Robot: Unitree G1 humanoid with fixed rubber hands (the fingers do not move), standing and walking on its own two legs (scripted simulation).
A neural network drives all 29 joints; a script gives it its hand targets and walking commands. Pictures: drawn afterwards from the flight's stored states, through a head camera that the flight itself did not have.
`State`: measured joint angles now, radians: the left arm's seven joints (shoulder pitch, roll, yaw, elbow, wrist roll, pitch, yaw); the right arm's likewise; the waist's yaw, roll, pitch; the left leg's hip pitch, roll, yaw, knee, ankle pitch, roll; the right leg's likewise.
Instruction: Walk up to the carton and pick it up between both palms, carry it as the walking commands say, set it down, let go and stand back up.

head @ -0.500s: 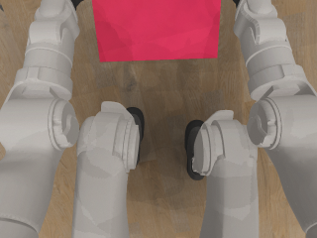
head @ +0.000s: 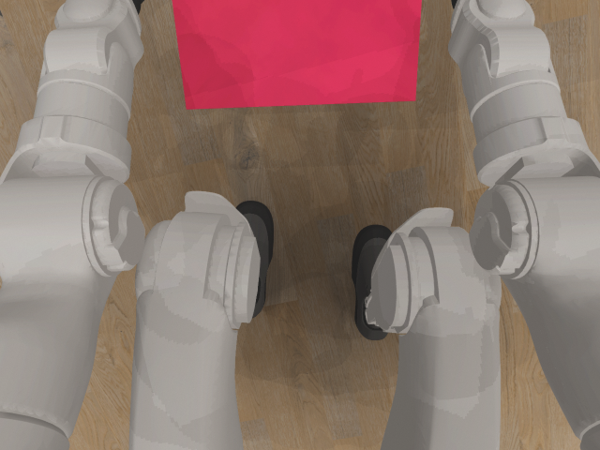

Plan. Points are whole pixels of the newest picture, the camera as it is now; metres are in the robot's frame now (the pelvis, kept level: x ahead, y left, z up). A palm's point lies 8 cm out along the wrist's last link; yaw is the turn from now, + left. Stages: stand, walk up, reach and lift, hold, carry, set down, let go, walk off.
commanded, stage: set down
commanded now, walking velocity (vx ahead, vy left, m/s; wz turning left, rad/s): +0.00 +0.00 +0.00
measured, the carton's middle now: out of the picture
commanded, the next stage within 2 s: none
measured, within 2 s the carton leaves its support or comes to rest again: neither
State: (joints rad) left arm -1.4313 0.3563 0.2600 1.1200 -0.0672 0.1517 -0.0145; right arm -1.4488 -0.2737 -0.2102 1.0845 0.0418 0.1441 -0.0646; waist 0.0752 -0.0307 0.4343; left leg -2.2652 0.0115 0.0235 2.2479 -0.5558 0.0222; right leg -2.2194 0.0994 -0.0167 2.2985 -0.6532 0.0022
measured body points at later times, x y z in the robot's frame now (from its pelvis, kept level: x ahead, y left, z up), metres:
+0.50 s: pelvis +0.00 +0.00 +0.00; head +0.37 +0.02 +0.24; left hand +0.52 +0.23 -0.19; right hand +0.56 -0.11 -0.19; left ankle +0.12 +0.11 -0.32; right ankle +0.10 -0.11 -0.32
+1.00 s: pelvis -0.01 +0.01 +0.00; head +0.36 +0.03 +0.24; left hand +0.52 +0.26 -0.18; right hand +0.56 -0.14 -0.18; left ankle +0.12 +0.11 -0.32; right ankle +0.10 -0.11 -0.32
